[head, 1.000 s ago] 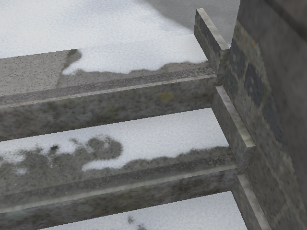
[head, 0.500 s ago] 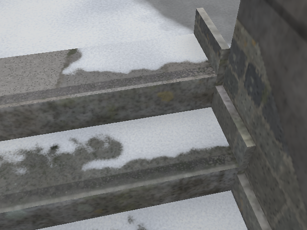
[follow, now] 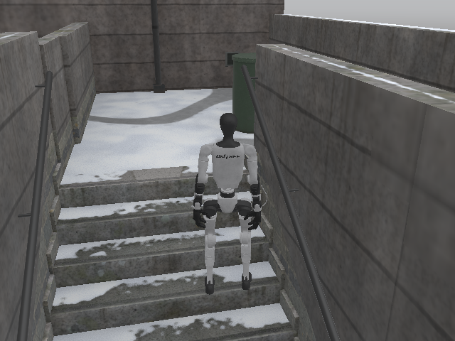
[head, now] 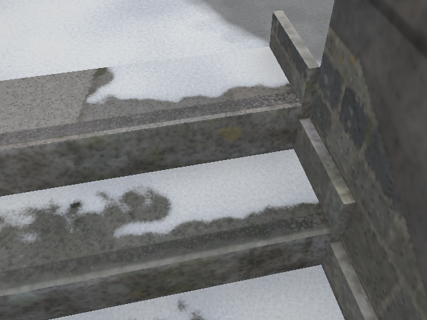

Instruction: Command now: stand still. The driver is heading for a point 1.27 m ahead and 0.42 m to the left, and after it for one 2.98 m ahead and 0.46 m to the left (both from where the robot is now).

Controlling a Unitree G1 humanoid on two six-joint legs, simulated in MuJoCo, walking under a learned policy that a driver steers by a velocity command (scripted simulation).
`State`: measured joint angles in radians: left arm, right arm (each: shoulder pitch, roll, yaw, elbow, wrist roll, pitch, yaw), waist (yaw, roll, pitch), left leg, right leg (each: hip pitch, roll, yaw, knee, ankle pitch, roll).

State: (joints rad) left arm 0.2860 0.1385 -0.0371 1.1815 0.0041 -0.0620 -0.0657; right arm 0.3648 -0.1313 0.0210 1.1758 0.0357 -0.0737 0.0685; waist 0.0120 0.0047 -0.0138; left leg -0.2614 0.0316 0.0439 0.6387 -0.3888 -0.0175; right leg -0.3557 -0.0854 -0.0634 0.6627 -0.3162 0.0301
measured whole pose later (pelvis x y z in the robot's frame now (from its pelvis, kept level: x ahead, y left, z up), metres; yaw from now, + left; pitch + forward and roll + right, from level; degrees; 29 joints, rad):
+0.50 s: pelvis +0.00 +0.00 +0.00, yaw +0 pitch +1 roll +1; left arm 0.28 0.14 -0.04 1.18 0.00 -0.06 -0.07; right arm 0.36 -0.13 0.02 1.18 0.04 -0.07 0.07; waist 0.01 0.01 -0.01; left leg -0.26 0.03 0.05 0.64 -0.39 -0.02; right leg -0.36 -0.09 -0.07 0.67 -0.32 0.03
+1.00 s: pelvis +0.00 +0.00 +0.00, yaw +0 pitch +1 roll +1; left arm 0.28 0.14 -0.04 1.18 0.00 -0.06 -0.06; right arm 0.37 -0.13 0.02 1.18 0.04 -0.07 0.07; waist 0.01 0.01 -0.01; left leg -0.26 0.03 0.05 0.64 -0.39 -0.02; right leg -0.36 -0.09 -0.07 0.67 -0.32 0.03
